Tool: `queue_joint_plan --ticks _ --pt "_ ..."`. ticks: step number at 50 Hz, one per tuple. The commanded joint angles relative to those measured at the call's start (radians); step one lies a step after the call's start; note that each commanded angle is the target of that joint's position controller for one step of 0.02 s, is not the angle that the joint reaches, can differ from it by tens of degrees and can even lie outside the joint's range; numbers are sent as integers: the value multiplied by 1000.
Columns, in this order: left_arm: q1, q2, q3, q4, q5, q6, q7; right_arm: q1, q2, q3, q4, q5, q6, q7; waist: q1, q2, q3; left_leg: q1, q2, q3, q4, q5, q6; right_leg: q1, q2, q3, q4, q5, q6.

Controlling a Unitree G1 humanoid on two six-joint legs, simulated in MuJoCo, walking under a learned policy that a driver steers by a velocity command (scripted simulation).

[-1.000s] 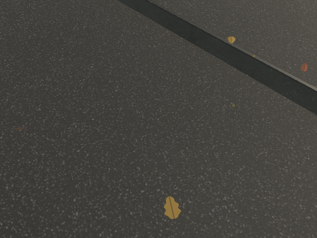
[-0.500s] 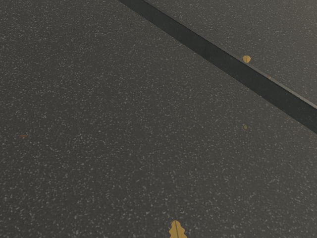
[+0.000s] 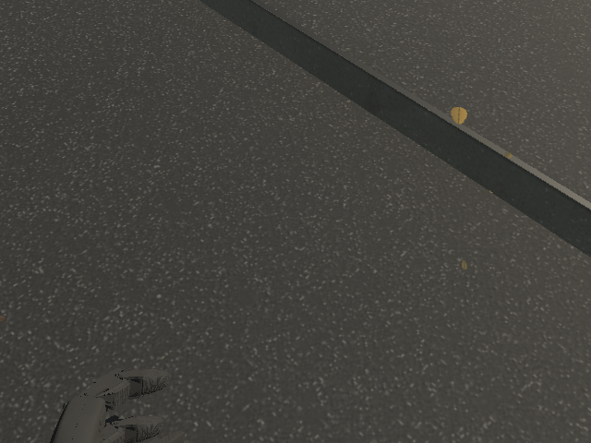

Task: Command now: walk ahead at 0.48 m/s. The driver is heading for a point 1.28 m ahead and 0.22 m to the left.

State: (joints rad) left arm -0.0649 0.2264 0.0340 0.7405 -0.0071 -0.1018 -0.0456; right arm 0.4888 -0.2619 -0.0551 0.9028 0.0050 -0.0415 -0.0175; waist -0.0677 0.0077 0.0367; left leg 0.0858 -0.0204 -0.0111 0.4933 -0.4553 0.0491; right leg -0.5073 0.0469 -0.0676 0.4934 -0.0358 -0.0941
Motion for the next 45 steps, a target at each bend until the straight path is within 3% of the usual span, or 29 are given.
queue_joint_plan --ticks 1,2,3,4,5,6,7,10,14,17,19,21,22,23,24,25,26,27,28,29,30,33,36,40,45 --pt "497 228 79 77 2 11 24 75 -53 13 -66 5 -46 17 206 -172 -506 -716 -47 -134 858 -96 -27 1033 -447 822 -135 -222 -312" --pt "394 181 63 70 -12 15 30 -51 -148 -16 -110 41 -62 21 200 -145 -297 -817 24 -140 898 -56 -11 868 -396 681 -193 -323 -250" --pt "309 156 54 52 -11 15 32 -136 -159 -17 -141 49 -71 20 168 -87 -166 -817 80 -105 844 35 -2 681 -359 546 -237 -302 -212" --pt "256 132 44 51 -1 11 29 -177 -147 -19 -148 33 -71 15 128 -31 -77 -784 116 -80 769 91 -6 520 -319 462 -282 -232 -188" --pt "226 107 35 50 13 2 27 -163 -139 -25 -141 18 -62 10 86 -42 -45 -716 147 -83 719 131 -11 410 -278 390 -314 -163 -167" --pt "210 106 35 53 17 -1 23 -127 -111 -21 -130 15 -50 10 57 -67 -39 -660 160 -81 694 148 -21 336 -258 349 -345 -143 -168" --pt "208 112 37 60 11 -6 20 -109 -83 -14 -126 12 -38 8 42 -78 -31 -639 168 -71 664 151 -33 285 -252 316 -368 -118 -176" --pt "232 158 46 86 7 -18 25 -195 -76 -6 -163 1 -28 1 43 -72 12 -674 191 -48 509 264 -70 210 -237 225 -411 -50 -183" --pt "304 202 53 113 -5 -11 37 -358 -57 10 -199 0 -41 13 104 -39 16 -630 150 -6 207 511 -76 241 -192 133 -392 10 -131" --pt "377 222 55 145 -20 0 37 -441 -67 12 -226 14 -43 28 139 -45 16 -630 129 -8 104 546 -69 346 -232 148 -354 -23 -116" --pt "399 227 56 159 -23 14 38 -471 -88 8 -244 14 -45 39 136 -50 18 -644 119 -17 57 480 -45 430 -271 167 -309 -27 -99" --pt "399 239 59 165 -20 30 41 -443 -112 1 -244 14 -50 47 105 -67 4 -593 103 -7 28 400 -17 483 -298 184 -250 31 -77" --pt "380 241 58 163 -19 38 43 -373 -132 -11 -226 11 -52 46 56 -70 -28 -496 78 18 1 376 3 488 -279 162 -162 156 -57" --pt "384 212 47 160 -9 43 44 -224 -179 -36 -182 8 -53 40 -8 -43 -123 -294 61 32 0 371 33 447 -223 118 25 256 -29" --pt "402 150 21 132 18 42 46 -49 -262 -59 -153 -1 -48 31 -62 94 -284 -17 241 -168 20 402 94 278 -152 52 359 38 13" --pt "524 48 -6 125 1 20 38 -17 -327 -71 -131 -7 -42 40 5 379 -377 255 412 -646 -140 143 243 -96 22 65 661 -505 66" --pt "473 165 18 140 -21 4 33 -33 -215 -41 -148 -1 -45 45 -29 228 -335 231 398 -695 -204 15 218 -206 -29 185 778 -539 54" --pt "380 209 32 114 -40 -6 29 -106 -179 -28 -159 -2 -49 44 -23 154 -206 121 371 -551 -209 63 179 -261 -75 171 789 -447 37" --pt "332 194 28 104 -32 -8 35 -176 -168 -23 -173 -7 -51 43 4 74 -142 4 333 -441 -221 198 166 -233 -123 145 752 -355 40" --pt "309 185 31 100 -15 -5 38 -218 -147 -18 -176 -11 -52 44 25 58 -93 -86 300 -361 -244 311 165 -206 -153 141 694 -295 48" --pt "321 173 33 103 -11 3 38 -235 -131 -13 -175 -18 -57 44 52 78 -90 -141 276 -307 -269 379 159 -146 -176 147 659 -253 53" --pt "327 131 27 105 -6 31 41 -224 -132 -15 -153 -7 -70 44 75 68 -70 -189 254 -213 -328 494 177 -123 -182 132 577 -199 77" --pt "231 123 25 68 6 36 41 -188 -155 -23 -124 -5 -65 33 60 44 -27 -178 247 -150 -363 541 180 -194 -184 126 422 -75 104" --pt "108 100 15 34 1 25 28 -149 -168 -25 -91 1 -54 20 22 56 11 -184 207 -61 -385 500 148 -146 -153 92 183 112 108" --pt "-18 107 10 -19 -9 12 6 -76 -182 -31 -34 10 -34 13 -12 55 50 -63 259 -58 -345 511 142 -152 -124 82 45 101 80"
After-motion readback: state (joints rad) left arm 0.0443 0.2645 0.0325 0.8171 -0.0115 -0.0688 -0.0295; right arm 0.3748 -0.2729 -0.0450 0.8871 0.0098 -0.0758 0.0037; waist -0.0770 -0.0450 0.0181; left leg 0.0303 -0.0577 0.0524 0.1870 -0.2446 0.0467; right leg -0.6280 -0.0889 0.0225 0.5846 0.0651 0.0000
